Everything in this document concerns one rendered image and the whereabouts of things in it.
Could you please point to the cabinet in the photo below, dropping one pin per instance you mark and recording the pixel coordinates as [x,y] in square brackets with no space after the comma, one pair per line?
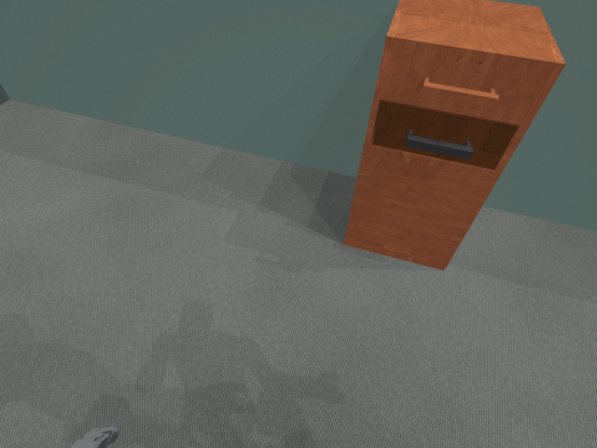
[418,208]

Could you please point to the robot left hand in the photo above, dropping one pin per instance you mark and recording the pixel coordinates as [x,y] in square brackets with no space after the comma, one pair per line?
[98,438]

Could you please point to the handle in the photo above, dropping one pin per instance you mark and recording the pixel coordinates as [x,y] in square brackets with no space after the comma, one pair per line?
[445,148]
[460,95]

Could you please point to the drawer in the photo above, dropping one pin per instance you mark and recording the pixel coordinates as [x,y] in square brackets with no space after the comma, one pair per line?
[489,139]

